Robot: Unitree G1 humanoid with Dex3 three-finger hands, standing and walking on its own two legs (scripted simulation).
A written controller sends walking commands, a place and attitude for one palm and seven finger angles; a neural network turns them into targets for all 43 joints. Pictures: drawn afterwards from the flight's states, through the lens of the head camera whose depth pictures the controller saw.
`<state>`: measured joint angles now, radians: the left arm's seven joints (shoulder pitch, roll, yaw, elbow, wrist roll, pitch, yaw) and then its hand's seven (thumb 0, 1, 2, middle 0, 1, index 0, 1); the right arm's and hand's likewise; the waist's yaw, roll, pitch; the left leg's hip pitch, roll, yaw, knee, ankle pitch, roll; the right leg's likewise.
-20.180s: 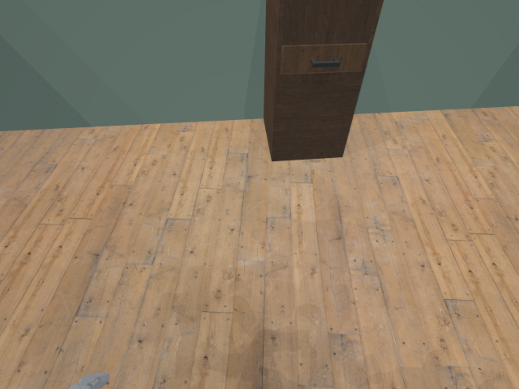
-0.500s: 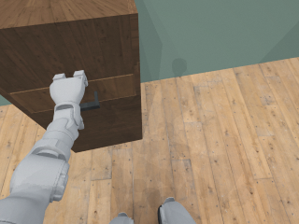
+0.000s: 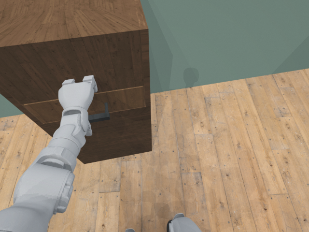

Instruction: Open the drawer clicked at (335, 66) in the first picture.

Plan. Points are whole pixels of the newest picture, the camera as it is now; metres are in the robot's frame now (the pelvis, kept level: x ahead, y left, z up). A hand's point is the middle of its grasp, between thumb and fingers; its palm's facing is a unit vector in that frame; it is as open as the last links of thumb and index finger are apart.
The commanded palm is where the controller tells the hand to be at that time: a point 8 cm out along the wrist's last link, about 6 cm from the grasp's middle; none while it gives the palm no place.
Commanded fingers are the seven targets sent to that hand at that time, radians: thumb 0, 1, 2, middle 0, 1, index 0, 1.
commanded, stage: lift the hand off the handle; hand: left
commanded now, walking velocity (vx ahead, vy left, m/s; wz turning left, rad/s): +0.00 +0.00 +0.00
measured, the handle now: (91, 113) +0.51 +0.19 -0.12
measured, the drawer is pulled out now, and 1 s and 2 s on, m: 0.00 0.00 0.00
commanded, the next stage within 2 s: draw the hand back to the body in 0.16 s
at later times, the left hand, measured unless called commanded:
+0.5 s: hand (72, 99) +0.46 +0.18 +0.05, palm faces +0.04 -0.02 -1.00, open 13.7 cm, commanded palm +0.40 +0.19 +0.11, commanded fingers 0.00 -0.50 0.30 -0.30 -1.20 -0.30 -1.20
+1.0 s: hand (44, 135) +0.32 +0.19 +0.13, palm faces +0.20 -0.83 -0.52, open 13.7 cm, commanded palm +0.27 +0.24 +0.16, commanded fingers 0.00 -0.22 0.42 -0.28 -1.02 -0.28 -1.02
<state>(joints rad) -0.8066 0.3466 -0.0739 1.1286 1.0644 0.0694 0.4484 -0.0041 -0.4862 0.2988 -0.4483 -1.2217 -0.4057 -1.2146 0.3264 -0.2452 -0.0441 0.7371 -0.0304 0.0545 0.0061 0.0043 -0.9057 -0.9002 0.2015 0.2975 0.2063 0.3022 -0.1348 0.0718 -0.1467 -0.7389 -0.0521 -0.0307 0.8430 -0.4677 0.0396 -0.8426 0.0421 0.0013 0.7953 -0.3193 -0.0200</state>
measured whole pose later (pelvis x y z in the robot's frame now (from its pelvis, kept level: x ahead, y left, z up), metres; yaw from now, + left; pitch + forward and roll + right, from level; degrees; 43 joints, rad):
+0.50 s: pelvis +0.01 -0.01 +0.02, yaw -2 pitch +17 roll +0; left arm -0.64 0.35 -0.05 0.91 1.06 0.07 0.42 0.00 -0.49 0.30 -0.35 -1.20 -0.34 -1.20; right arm 0.31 -0.25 -0.06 0.71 0.01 0.10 0.00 0.01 -0.91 -0.90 0.20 0.30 0.20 0.30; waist -0.06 0.08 -0.16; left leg -0.55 -0.04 0.00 0.70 -0.43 0.03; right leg -0.69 0.06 0.04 0.69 -0.29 -0.03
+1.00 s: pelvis +0.01 +0.00 +0.04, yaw +0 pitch -1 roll +0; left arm -0.11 0.29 0.01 0.17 0.21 0.01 0.15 -0.01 -0.44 0.32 -0.31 -1.17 -0.32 -1.17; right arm 0.12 -0.21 0.03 0.57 0.05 0.02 -0.06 0.01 -0.91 -0.90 0.20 0.30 0.20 0.30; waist 0.05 0.06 -0.01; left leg -0.13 -0.05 -0.04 0.49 -0.35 0.04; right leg -0.25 0.04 0.01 0.50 -0.24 -0.02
